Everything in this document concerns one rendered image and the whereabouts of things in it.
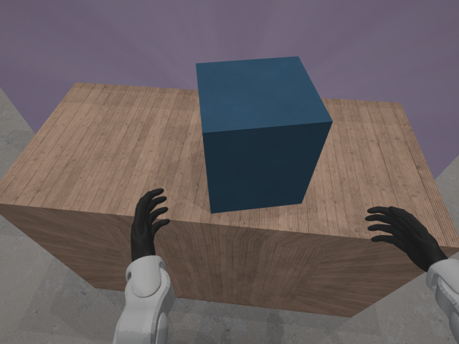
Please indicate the robot left forearm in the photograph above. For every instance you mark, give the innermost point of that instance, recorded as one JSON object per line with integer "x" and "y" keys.
{"x": 149, "y": 299}

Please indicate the carton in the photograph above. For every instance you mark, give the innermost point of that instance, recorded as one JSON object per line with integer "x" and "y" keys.
{"x": 264, "y": 126}

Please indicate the robot right forearm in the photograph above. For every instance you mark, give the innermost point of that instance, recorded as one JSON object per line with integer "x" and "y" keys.
{"x": 443, "y": 280}

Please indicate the robot left hand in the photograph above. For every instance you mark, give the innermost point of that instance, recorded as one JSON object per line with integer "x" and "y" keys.
{"x": 142, "y": 230}

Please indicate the pedestal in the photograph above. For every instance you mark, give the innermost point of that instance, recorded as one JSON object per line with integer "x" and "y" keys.
{"x": 75, "y": 187}

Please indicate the robot right hand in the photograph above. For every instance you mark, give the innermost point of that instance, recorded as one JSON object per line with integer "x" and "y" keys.
{"x": 409, "y": 235}

